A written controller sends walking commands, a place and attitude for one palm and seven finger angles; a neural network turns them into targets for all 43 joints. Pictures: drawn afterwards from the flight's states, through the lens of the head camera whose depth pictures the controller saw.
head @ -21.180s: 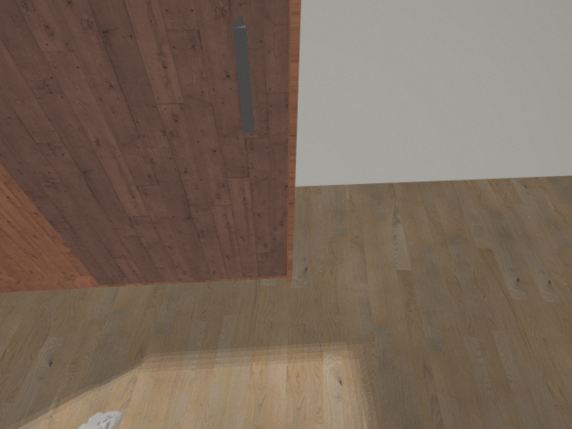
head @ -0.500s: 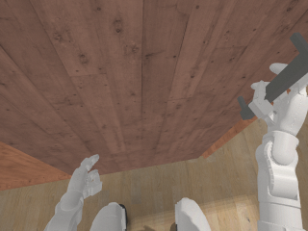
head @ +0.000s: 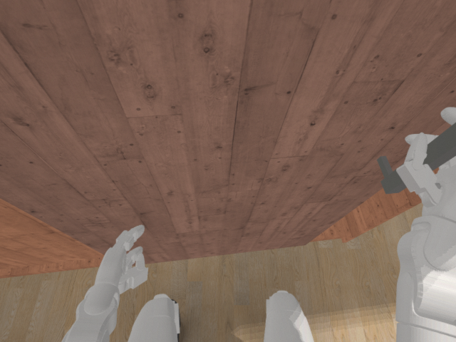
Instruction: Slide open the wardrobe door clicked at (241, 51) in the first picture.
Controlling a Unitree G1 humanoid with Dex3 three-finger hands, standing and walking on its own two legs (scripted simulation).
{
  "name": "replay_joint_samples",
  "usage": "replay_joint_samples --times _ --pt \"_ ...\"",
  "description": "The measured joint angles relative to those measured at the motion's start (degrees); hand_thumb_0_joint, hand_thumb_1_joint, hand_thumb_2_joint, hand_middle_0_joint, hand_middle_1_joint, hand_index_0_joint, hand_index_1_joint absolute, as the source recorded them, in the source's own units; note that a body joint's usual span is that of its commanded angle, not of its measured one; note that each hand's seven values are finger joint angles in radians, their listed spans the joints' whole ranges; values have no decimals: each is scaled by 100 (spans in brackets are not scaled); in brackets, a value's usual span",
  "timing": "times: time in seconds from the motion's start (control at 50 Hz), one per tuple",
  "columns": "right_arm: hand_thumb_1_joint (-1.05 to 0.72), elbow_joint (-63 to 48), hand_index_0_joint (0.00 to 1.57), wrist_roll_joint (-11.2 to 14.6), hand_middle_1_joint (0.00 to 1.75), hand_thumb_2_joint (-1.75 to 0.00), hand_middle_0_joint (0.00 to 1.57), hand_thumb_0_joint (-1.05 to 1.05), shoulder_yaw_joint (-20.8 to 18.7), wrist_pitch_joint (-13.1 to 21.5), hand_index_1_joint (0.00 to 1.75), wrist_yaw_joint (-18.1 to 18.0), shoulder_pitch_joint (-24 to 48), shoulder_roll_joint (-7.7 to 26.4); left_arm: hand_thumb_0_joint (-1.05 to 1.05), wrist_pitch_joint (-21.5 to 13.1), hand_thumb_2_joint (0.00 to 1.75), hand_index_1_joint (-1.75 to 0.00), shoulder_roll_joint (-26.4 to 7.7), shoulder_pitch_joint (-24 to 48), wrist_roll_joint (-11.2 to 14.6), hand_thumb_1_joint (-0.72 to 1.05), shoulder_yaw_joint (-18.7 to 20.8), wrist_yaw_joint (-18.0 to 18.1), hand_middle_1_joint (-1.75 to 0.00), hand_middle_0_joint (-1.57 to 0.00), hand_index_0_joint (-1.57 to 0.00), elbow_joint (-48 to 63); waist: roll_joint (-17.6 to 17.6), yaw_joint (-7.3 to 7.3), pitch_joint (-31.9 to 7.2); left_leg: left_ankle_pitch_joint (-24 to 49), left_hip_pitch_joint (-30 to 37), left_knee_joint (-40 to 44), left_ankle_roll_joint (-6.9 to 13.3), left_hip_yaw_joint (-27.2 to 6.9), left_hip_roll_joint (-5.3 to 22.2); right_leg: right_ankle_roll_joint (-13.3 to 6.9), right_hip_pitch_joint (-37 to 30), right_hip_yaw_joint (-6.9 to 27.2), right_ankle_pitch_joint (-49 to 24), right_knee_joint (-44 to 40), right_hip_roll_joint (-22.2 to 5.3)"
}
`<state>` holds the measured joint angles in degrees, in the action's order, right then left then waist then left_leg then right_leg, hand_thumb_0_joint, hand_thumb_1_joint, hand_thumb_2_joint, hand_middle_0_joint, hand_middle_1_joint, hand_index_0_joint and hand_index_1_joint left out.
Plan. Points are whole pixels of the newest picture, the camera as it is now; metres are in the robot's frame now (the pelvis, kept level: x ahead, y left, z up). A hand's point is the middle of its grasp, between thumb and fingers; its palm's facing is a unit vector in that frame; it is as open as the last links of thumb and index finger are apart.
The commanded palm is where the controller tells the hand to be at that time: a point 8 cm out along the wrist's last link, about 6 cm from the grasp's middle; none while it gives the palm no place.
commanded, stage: step sideways, sliding the door along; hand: right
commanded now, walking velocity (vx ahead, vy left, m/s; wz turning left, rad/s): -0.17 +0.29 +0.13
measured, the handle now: (429, 140) +0.36 -0.28 +0.15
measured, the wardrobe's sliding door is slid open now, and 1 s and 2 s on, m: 0.18 0.48 0.48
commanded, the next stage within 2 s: stop walking and hold the door there in 1.32 s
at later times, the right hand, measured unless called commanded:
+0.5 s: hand (275, 182) +0.30 -0.06 +0.14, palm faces +0.31 +0.95 -0.03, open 6.6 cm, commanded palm +0.26 -0.03 +0.13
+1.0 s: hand (186, 192) +0.28 +0.05 +0.15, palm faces +0.18 +0.98 +0.01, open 5.9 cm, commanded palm +0.25 +0.07 +0.11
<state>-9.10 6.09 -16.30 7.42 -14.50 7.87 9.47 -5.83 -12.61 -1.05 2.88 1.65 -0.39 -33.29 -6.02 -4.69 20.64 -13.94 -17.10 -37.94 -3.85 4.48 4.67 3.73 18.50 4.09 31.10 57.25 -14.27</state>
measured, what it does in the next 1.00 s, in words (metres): steps to the left: right foot, then left foot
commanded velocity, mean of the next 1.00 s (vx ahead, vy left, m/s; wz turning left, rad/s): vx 0.10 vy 0.30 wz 0.03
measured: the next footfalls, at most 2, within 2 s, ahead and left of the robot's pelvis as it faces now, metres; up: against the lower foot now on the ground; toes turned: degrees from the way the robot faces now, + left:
right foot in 0.10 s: +0.05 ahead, -0.14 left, +0.00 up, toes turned -4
left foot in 0.48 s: +0.00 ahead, +0.32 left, +0.00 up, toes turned +9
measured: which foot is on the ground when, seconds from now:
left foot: down 0.00-0.08, up 0.10-0.46, down 0.48-0.66, up 0.68-1.00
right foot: up 0.00-0.08, down 0.10-0.48, up 0.50-0.64, down 0.66-1.00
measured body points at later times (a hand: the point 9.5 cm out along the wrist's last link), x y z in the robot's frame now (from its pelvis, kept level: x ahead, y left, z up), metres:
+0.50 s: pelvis -0.05 +0.13 -0.01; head +0.01 +0.12 +0.44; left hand +0.15 +0.33 -0.09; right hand +0.27 -0.11 +0.15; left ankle -0.04 +0.32 -0.72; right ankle +0.01 -0.13 -0.71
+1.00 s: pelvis -0.10 +0.20 +0.04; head -0.04 +0.16 +0.48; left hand +0.06 +0.43 -0.04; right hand +0.27 +0.00 +0.15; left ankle -0.09 +0.41 -0.56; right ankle -0.03 +0.03 -0.71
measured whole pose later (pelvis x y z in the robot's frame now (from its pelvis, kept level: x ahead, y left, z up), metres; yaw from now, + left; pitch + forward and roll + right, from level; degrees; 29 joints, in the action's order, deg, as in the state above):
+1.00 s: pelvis -0.10 +0.20 +0.04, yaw +6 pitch -4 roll +9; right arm 5.1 3.6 -3.7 0.6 -10.8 17.7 10.7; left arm 0.3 -9.4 -10.0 1.8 0.0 3.0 -32.8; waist -3.4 -5.9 10.0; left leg -20.8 -33.8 -73.6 -0.9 4.5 3.8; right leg 3.1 13.5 2.1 9.3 25.5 -17.0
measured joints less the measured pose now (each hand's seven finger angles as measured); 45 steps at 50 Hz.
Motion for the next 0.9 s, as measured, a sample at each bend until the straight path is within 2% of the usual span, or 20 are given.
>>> replay_joint_samples --times 0.04,0.08,0.1,0.14,0.2,0.26,0.32,0.4,0.48,0.5,0.54,0.58,0.6,0.64,0.66,0.68,0.72,0.8,0.84,0.9 --pt "-69 -257 14 70 140 -82 44 -1 62 -61 138 -46 -183 -113 2 40 90 -30 -62 141 5 90 63 75 -30 -20 -20 -91 161 98 -26 125 -180 45 53 -156 101 -82 153 -167 317 201 656" --pt "-71 -465 13 107 140 -82 44 0 229 -63 138 -67 -292 -210 2 90 90 -30 -104 110 29 90 94 102 -30 -20 -20 -78 266 211 -132 283 -393 -86 147 -163 119 -179 -133 -520 -681 -1181 934" --pt "-72 -539 12 81 140 -81 44 0 339 -91 137 -46 -280 -210 2 129 90 -30 -92 37 17 91 152 110 -30 -20 -20 -28 274 213 -168 150 -548 -499 182 -163 37 -307 -232 -596 -1445 -1591 869" --pt "-73 -497 11 -1 140 -81 44 0 543 -135 135 43 -152 -109 2 204 90 -30 66 -77 -47 91 229 76 -30 -20 -20 -63 491 34 -90 -816 -887 -2166 208 -414 -210 -259 -349 -682 -1347 -1526 761" --pt "-73 -298 13 -124 140 -80 42 1 803 -206 133 72 -99 -103 2 312 90 -30 225 -340 -124 91 131 -14 -30 -20 -20 -104 554 -20 -317 -1443 -1376 -4657 207 -376 -597 -152 -400 -516 -1256 -1849 470" --pt "-73 -233 18 -172 140 -80 39 1 968 -338 133 41 -135 -134 2 359 90 -30 251 -529 -134 90 -11 -4 -30 -20 -20 1 449 -131 -582 -1629 -1759 -5856 159 -313 -647 -99 -371 -471 -1563 -2325 77" --pt "-74 -225 21 -205 140 -81 38 1 1024 -445 134 63 -121 -165 2 347 90 -30 239 -610 -136 90 -61 36 -30 -20 -20 180 303 -232 -642 -1540 -1748 -5308 123 -297 -396 3 -432 -493 -1831 -2709 -295" --pt "-74 19 21 -202 140 -81 38 1 1013 -393 135 129 58 -155 2 261 90 -30 227 -645 -110 90 -46 59 -30 -20 -20 371 114 -272 -582 -1344 -952 -2763 150 -112 -121 253 -497 -431 -1977 -2822 -634" --pt "-75 368 15 -186 140 -82 39 -1 960 -468 134 249 487 53 1 183 90 -30 278 -660 -23 90 -102 42 -30 -20 -20 363 313 -225 -684 25 310 133 116 -106 -4 245 -32 -140 -1605 -1907 -500" --pt "-75 456 13 -212 140 -82 40 -1 899 -471 131 268 569 21 1 177 90 -30 203 -553 -11 90 -117 44 -30 -20 -20 260 214 -148 -681 -352 382 152 -22 -46 -15 106 171 39 -1264 -1462 -469" --pt "-75 562 11 -196 140 -82 41 -1 844 -409 130 228 552 -141 1 234 90 -30 -1 -234 -35 90 -68 100 -30 -20 -20 -72 -70 101 -590 -603 226 -276 -132 1 -36 -73 556 353 -300 -133 -24" --pt "-75 462 12 -140 140 -82 40 -1 929 -436 130 182 407 -243 2 319 90 -30 -92 -74 -66 90 -1 176 -30 -20 -20 -323 -28 199 -580 -466 131 -289 -129 -159 45 -156 737 161 23 944 633" --pt "-75 408 13 -145 140 -81 39 0 1015 -436 131 167 352 -304 2 376 90 -30 -110 -84 -64 90 24 192 -30 -20 -20 -370 24 242 -597 -371 127 -209 -76 -193 67 -202 703 -35 67 950 857" --pt "-75 352 15 -187 140 -81 38 0 1223 -383 131 196 307 -370 2 514 90 -30 -82 -211 -48 91 30 205 -30 -20 -20 -387 227 298 -708 -291 27 -207 93 -226 107 -266 292 -469 -519 -365 1145" --pt "-75 342 16 -199 140 -81 37 0 1327 -340 132 244 320 -360 2 569 90 -30 -64 -304 -65 91 30 207 -30 -20 -20 -343 297 284 -794 -286 -166 -464 235 -219 69 -462 9 -611 -1054 -1212 1152" --pt "-74 402 17 -175 140 -81 37 1 1416 -268 132 311 411 -282 2 616 90 -30 30 -327 -91 91 62 211 -30 -20 -20 -345 460 224 -731 -571 -390 -1068 306 -341 12 -608 -68 -701 -1137 -1322 1143" --pt "-74 526 18 -153 140 -80 38 1 1527 -231 132 414 477 -113 2 719 90 -30 241 -350 -143 91 28 192 -30 -20 -20 -400 686 195 -636 -962 -883 -2879 341 -548 -303 -561 -222 -753 -1132 -1430 1044" --pt "-74 819 25 -312 140 -81 37 1 1714 -372 135 488 436 106 2 870 90 -30 451 -573 -189 91 -187 164 -30 -20 -20 -394 574 262 -918 -990 -1848 -5717 334 -307 -764 -413 -366 -529 -1614 -2301 600" --pt "-75 935 28 -282 140 -81 36 2 1621 -486 136 448 465 94 2 888 90 -30 454 -715 -180 90 -249 181 -30 -20 -20 -310 431 162 -1064 -801 -2198 -6159 316 -221 -731 -380 -387 -488 -1861 -2701 335" --pt "-74 1073 29 -257 140 -82 34 3 1482 -633 138 437 611 82 0 807 92 -30 411 -844 -136 93 -198 283 -30 -20 -20 -128 326 27 -1137 -608 -2363 -5750 269 -209 -477 -290 -436 -423 -2098 -3078 35"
